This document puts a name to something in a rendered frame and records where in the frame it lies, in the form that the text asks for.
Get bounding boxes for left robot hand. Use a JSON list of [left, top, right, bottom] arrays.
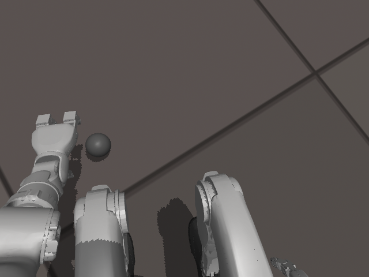
[[31, 111, 81, 179]]

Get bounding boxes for ball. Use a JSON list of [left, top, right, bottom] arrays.
[[85, 133, 111, 157]]

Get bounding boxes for left robot arm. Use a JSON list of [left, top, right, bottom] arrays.
[[0, 151, 69, 277]]

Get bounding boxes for right robot foot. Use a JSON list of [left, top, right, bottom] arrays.
[[188, 217, 220, 277]]

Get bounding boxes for right robot hand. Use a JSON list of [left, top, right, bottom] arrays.
[[270, 257, 308, 277]]

